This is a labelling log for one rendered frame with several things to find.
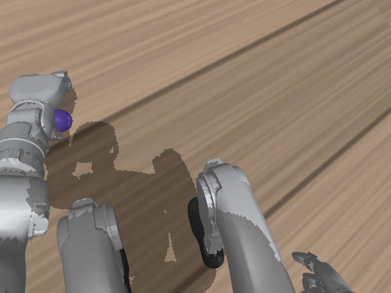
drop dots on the left robot hand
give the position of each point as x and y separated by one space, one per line
50 88

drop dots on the right robot foot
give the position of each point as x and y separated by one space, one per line
211 261

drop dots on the right robot hand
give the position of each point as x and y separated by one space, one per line
325 279

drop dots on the left robot arm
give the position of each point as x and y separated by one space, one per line
24 201

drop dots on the ball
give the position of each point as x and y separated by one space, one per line
62 120

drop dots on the left robot foot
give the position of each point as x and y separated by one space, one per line
126 271

